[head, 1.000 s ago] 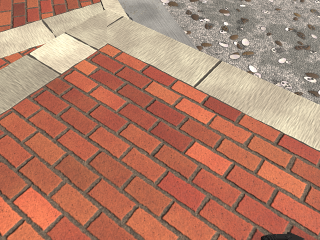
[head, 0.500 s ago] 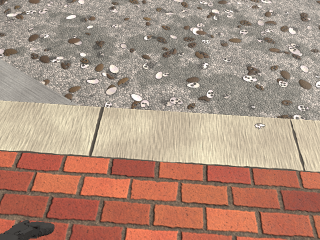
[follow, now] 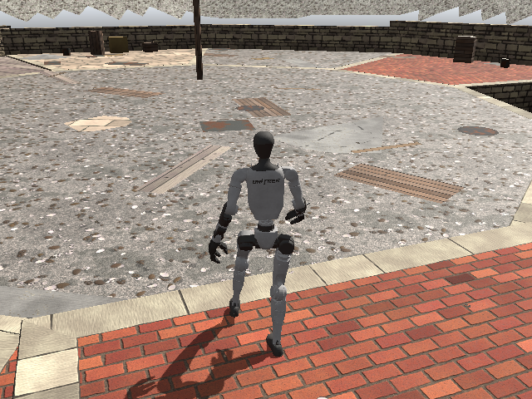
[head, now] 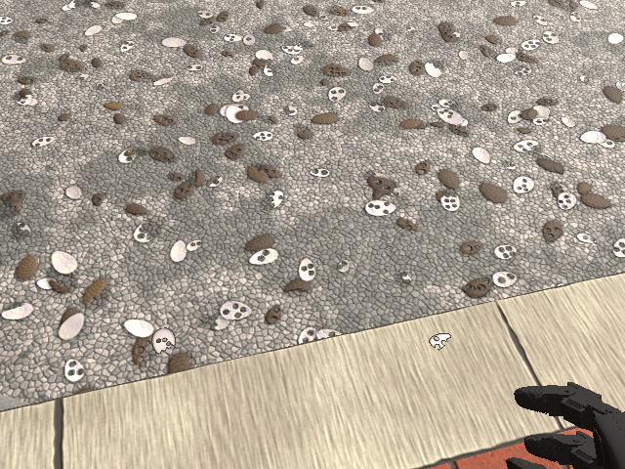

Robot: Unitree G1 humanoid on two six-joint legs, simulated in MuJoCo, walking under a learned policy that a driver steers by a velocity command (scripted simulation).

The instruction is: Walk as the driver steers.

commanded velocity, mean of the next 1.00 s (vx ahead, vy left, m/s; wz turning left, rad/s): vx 0.97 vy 0.00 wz -0.62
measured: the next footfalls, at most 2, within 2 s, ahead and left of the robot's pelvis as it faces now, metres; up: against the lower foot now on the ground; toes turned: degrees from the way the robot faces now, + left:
left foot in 0.08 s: +0.28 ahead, +0.19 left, +0.00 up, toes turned -9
right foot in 0.54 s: +0.60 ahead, -0.14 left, +0.00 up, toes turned -34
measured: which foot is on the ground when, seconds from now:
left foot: up 0.00-0.06, down 0.08-0.50, up 0.52-0.98, down 1.00-1.00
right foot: down 0.00-0.08, up 0.10-0.52, down 0.54-1.00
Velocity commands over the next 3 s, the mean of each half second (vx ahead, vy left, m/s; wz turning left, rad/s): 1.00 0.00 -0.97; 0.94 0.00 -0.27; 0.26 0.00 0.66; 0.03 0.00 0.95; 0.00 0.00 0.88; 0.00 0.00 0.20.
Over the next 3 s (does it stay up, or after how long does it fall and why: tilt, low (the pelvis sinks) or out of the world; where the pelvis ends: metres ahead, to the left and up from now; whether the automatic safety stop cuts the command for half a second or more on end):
stays up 1.21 -0.36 -0.12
